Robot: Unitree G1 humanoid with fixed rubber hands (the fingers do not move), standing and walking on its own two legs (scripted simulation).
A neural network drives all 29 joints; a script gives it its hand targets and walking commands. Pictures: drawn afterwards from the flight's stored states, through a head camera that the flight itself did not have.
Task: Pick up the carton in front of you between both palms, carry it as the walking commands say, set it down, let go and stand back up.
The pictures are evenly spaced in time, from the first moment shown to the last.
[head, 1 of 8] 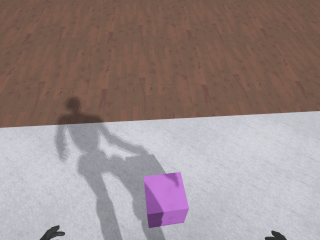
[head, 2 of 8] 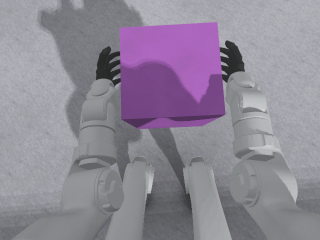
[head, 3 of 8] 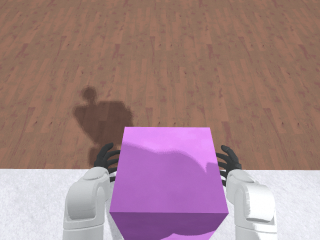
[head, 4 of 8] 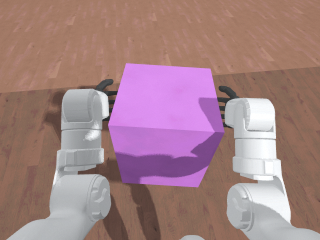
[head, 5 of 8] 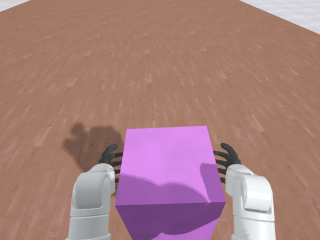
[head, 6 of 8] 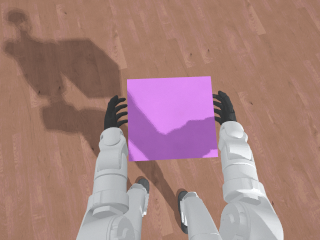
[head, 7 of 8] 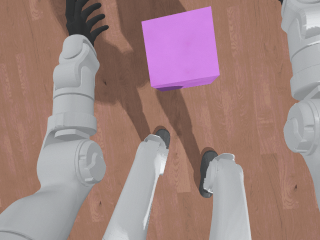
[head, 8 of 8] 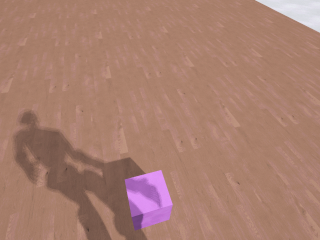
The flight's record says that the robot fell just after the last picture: no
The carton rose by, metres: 1.17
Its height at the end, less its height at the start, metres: +0.45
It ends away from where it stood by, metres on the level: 5.48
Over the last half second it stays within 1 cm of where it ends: yes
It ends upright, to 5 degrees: yes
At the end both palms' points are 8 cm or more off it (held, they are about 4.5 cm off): yes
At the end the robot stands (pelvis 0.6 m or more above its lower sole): yes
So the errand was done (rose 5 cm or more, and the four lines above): yes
